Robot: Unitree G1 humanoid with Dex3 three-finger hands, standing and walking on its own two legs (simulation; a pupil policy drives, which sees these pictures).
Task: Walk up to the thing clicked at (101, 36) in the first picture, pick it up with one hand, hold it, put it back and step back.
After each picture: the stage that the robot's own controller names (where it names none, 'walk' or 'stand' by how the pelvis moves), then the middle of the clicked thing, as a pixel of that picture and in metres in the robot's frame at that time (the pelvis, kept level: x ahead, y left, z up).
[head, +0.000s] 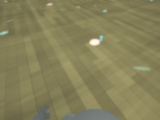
stand; (101, 38) +2.00 -0.26 -0.72
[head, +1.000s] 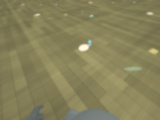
walk; (89, 43) +1.87 +0.14 -0.70
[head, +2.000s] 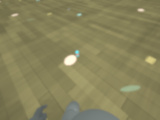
walk; (77, 53) +1.29 +0.34 -0.72
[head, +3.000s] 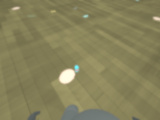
walk; (76, 68) +0.83 +0.24 -0.70
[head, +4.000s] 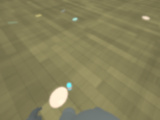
walk; (69, 86) +0.51 +0.24 -0.70
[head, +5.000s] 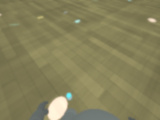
stand; (69, 96) +0.36 +0.23 -0.71
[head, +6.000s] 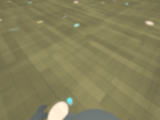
stand; (69, 101) +0.33 +0.21 -0.72
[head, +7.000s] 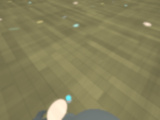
stand; (68, 99) +0.37 +0.23 -0.73
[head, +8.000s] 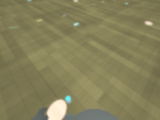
stand; (68, 99) +0.35 +0.23 -0.73
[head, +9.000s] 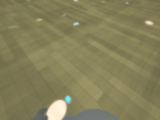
stand; (68, 99) +0.34 +0.23 -0.73
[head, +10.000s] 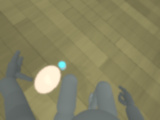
go down; (62, 65) +0.40 +0.26 -0.41
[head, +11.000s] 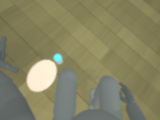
go down; (58, 59) +0.41 +0.29 -0.31
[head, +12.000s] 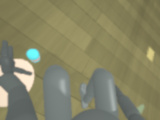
close in; (34, 56) +0.38 +0.32 -0.22
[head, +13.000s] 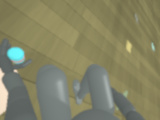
close; (17, 56) +0.38 +0.33 -0.21
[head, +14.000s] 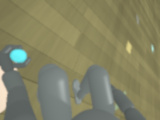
lift; (19, 57) +0.36 +0.33 -0.22
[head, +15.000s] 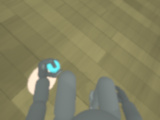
lift; (54, 68) +0.31 +0.25 -0.07
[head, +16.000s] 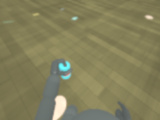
hold; (65, 70) +0.34 +0.18 +0.04
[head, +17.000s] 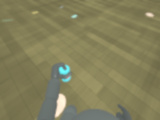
hold; (65, 73) +0.33 +0.18 +0.00
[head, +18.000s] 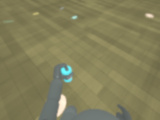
crouch; (67, 74) +0.33 +0.17 +0.00
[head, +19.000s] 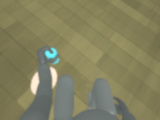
crouch; (52, 56) +0.42 +0.26 -0.09
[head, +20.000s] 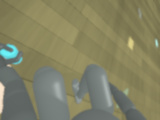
lower; (12, 55) +0.39 +0.34 -0.22
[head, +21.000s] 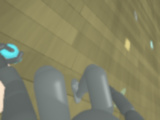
lower; (12, 54) +0.38 +0.34 -0.22
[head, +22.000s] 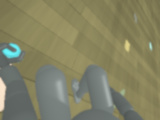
lower; (14, 54) +0.38 +0.34 -0.22
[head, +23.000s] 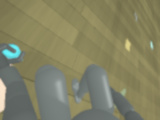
lower; (14, 54) +0.38 +0.34 -0.22
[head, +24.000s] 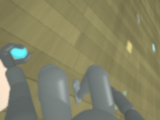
open; (20, 54) +0.37 +0.33 -0.22
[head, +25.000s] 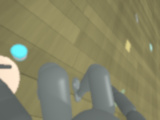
rise; (19, 53) +0.38 +0.32 -0.22
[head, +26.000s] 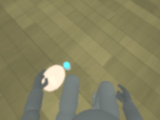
walk; (67, 66) +0.42 +0.25 -0.42
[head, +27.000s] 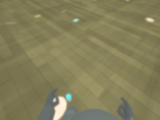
stand; (68, 97) +0.35 +0.21 -0.66
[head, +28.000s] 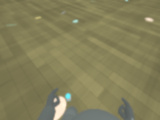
stand; (68, 97) +0.36 +0.23 -0.67
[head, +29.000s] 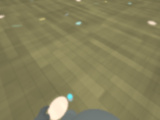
stand; (70, 97) +0.37 +0.22 -0.71
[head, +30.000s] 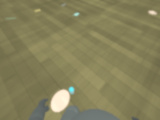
walk; (71, 90) +0.40 +0.19 -0.70
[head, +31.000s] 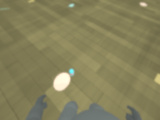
walk; (71, 72) +0.63 +0.22 -0.70
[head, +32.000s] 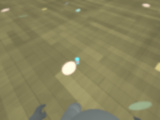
stand; (77, 60) +0.96 +0.28 -0.70
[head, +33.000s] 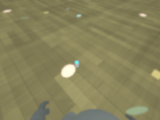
stand; (76, 64) +0.98 +0.24 -0.72
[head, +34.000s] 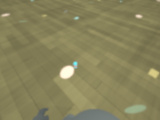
stand; (75, 65) +0.99 +0.25 -0.73
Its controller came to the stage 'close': yes
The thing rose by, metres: 0.70
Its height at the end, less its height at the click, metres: +0.00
